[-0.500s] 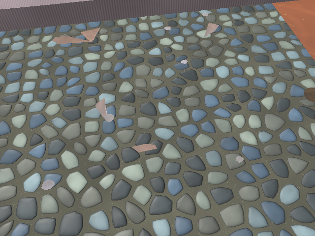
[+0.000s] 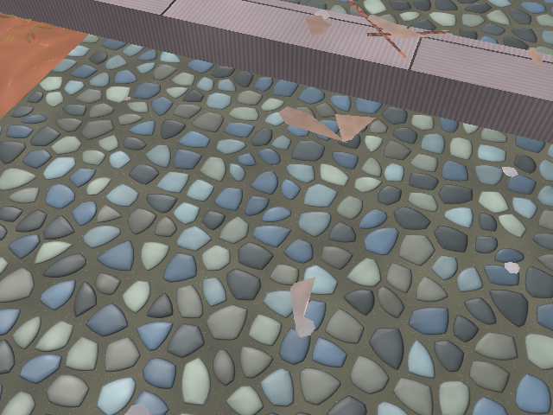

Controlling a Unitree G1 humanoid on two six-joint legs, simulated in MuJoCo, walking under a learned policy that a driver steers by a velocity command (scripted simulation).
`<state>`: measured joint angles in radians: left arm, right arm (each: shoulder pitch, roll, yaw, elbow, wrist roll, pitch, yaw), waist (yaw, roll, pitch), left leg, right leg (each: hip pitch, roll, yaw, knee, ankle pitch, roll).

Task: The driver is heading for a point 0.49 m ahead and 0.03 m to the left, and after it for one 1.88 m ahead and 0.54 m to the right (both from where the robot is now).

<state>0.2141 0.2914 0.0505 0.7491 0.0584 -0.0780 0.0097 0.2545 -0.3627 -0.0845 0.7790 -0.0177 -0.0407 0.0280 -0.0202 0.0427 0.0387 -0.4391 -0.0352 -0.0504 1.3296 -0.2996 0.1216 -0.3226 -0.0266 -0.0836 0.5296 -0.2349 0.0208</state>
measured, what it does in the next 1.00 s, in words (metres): walks ahead: left foot, then right foot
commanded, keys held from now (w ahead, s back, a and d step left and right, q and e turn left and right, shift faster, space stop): w+q+shift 0.22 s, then w+shift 0.06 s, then e+shift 0.72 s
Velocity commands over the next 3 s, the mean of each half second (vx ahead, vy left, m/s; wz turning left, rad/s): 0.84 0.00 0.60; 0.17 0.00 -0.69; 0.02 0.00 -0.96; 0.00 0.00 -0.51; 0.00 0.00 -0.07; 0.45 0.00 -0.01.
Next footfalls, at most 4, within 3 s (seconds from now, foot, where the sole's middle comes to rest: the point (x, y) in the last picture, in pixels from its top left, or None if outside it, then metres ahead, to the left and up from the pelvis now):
0.32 left None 0.46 0.10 -0.77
0.74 right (268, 308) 0.73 0.05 -0.77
1.32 left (208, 292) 0.78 0.21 -0.77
1.84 right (259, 349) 0.62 0.07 -0.77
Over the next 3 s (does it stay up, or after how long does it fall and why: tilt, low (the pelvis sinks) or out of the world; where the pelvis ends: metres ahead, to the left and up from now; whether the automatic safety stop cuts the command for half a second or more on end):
stays up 0.70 0.07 0.01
